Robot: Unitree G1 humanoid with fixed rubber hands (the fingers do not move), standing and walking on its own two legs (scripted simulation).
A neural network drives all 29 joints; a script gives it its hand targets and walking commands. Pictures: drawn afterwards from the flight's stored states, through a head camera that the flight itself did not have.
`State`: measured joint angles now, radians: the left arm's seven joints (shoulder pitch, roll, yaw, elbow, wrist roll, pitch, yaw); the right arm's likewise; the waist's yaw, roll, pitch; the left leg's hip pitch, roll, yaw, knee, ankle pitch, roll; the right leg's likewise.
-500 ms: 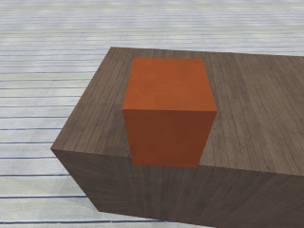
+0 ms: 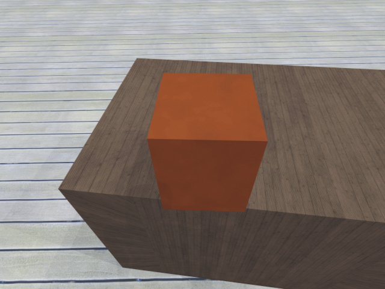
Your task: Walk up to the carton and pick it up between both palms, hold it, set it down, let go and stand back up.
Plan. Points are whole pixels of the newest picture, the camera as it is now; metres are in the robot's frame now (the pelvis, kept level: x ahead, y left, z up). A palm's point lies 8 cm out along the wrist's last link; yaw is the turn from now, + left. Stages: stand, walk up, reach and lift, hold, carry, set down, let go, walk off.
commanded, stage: stand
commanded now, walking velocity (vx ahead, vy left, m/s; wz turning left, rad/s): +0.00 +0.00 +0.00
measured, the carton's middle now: (205, 144) +0.42 +0.00 +0.07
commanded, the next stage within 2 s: reach and lift in 0.20 s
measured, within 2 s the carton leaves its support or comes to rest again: neither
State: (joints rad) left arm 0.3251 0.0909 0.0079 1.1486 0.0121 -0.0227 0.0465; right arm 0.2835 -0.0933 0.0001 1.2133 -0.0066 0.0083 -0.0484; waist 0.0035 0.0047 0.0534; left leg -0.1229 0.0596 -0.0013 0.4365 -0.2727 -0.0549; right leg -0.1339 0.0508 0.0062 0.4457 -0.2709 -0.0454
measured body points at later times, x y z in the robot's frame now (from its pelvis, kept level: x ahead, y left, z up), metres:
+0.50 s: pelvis -0.03 +0.00 -0.03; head +0.06 +0.00 +0.41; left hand +0.22 +0.22 -0.15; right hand +0.22 -0.22 -0.15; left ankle -0.02 +0.15 -0.74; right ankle -0.02 -0.09 -0.74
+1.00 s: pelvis -0.04 +0.03 +0.00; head -0.03 +0.04 +0.45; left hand +0.15 +0.21 -0.09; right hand +0.15 -0.20 -0.09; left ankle -0.02 +0.16 -0.74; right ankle -0.02 -0.10 -0.74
